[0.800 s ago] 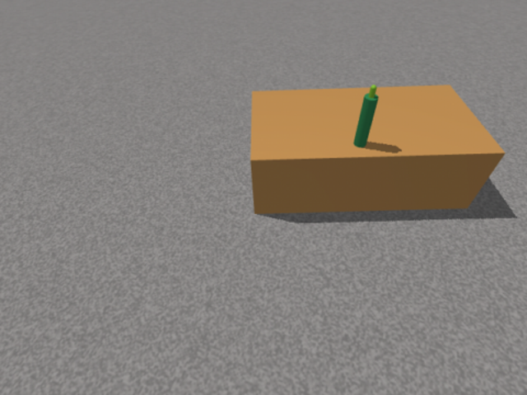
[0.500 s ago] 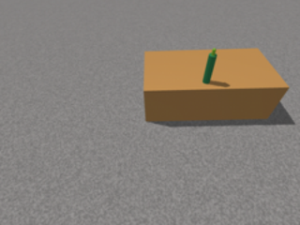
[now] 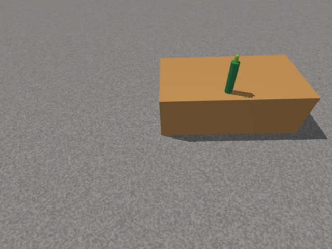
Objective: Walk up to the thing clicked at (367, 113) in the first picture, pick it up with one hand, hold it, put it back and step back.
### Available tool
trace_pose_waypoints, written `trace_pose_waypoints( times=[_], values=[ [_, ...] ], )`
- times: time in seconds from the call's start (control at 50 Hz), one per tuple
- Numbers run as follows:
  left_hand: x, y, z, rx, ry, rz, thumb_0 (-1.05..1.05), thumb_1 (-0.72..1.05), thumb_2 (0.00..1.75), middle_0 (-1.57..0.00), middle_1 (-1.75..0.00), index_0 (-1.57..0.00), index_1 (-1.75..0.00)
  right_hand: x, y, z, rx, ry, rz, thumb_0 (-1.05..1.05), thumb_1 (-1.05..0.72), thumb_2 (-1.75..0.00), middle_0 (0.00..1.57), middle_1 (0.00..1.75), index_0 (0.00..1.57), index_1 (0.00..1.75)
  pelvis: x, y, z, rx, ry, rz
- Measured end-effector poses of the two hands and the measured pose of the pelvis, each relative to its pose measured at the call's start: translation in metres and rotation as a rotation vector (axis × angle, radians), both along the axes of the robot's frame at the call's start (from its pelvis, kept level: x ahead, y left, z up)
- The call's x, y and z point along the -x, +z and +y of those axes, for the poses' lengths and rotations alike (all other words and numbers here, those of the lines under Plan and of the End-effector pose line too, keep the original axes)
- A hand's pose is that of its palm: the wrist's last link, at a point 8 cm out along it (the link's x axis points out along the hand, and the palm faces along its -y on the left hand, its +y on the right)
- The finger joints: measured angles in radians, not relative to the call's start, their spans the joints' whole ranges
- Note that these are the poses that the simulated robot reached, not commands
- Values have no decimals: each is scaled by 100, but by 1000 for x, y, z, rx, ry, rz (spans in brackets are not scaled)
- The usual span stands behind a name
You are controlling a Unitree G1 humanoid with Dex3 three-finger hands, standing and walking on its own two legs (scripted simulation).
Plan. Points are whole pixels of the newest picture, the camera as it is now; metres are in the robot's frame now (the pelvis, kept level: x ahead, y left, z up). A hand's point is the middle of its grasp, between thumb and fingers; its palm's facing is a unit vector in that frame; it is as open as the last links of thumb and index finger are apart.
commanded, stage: stand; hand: right
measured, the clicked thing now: (232, 74) +1.18 -0.39 -0.28
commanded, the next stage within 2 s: walk up in 0.32 s
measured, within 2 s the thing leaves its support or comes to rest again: neither
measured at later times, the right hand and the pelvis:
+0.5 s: hand out of the picture +0.06 -0.29 -0.15, palm faces +0.01 +0.93 -0.37, open 7.4 cm; pelvis +0.02 -0.02 -0.01, yaw -1 degrees
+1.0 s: hand (298, 208) +0.28 -0.36 -0.15, palm faces -0.08 +0.91 -0.41, open 7.4 cm; pelvis +0.19 -0.08 -0.03, yaw +0 degrees
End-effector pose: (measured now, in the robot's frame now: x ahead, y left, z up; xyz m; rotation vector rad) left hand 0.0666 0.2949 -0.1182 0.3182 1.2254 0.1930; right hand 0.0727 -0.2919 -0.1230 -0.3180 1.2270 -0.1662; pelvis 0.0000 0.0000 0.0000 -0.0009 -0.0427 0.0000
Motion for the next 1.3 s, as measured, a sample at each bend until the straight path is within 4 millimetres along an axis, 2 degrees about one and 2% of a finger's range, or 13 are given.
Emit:
trace_pose_waypoints(
  times=[0.38,0.44,0.5,0.56,0.6,0.66,0.72,0.84,0.94,1.0,1.06,1.18,1.3],
  values=[
    [-5,0,4,17,-3,-15,1,91,90,-21,-30,-21,-30,3,3,-4,1,-8,-17,0,-90,-90,20,30,20,30,-6,-2,0,-4,-3,8],
    [-13,1,9,3,-17,-16,1,91,90,-21,-30,-21,-30,8,5,-18,16,-26,-46,0,-90,-90,20,30,20,30,-12,-5,-5,-10,-15,15],
    [-30,5,10,-17,-36,-27,1,91,90,-21,-30,-21,-30,18,7,-40,44,-51,-31,0,-90,-90,20,30,20,30,-21,-8,-18,-26,-20,10],
    [-51,12,1,-32,-60,-45,1,91,90,-21,-30,-20,-30,23,6,-68,64,-71,10,0,-90,-90,20,30,21,30,-36,-10,-33,-29,-33,1],
    [-65,14,-7,-49,-74,-57,1,91,90,-21,-30,-20,-29,19,1,-88,72,-82,27,0,-90,-90,20,30,20,30,-49,-15,-46,-29,-42,-7],
    [-82,11,-22,-84,-70,-99,1,91,90,-21,-30,-20,-30,1,-13,-115,90,-78,44,0,-90,-90,20,30,20,30,-67,-28,-66,3,-29,-19],
    [-85,12,-38,-74,-41,-109,1,91,90,-21,-30,-20,-30,-31,-12,-125,80,-59,37,1,-91,-90,20,30,20,30,-83,-25,-76,9,-19,-25],
    [-93,10,-63,-23,-3,-52,1,91,90,-21,-30,-21,-30,-107,6,-123,47,16,-47,0,-91,-90,20,30,20,30,-124,-12,-86,18,-13,-13],
    [-119,-6,-66,14,9,-27,1,90,90,-21,-30,-21,-30,-167,17,-115,51,70,-78,0,-91,-90,20,30,20,30,-166,-15,-88,26,-2,-3],
    [-144,-22,-63,27,-3,-16,1,90,90,-21,-30,-21,-30,-203,16,-112,78,83,-122,0,-90,-90,20,30,20,30,-194,-25,-83,12,-2,-5],
    [-177,-28,-65,29,-22,2,1,91,90,-21,-30,-21,-30,-226,19,-111,88,60,-179,0,-90,-90,20,30,20,30,-218,-28,-82,-3,-10,-10],
    [-258,-13,-77,25,-77,-60,1,91,90,-21,-30,-21,-30,-247,26,-123,82,21,-154,0,-90,-90,20,30,20,30,-265,-18,-96,-20,-25,-9],
    [-336,6,-97,-18,-128,-107,1,91,90,-21,-30,-21,-30,-270,8,-158,61,-9,-90,0,-90,-90,20,30,21,30,-316,-21,-123,-22,-33,-5]
  ],
)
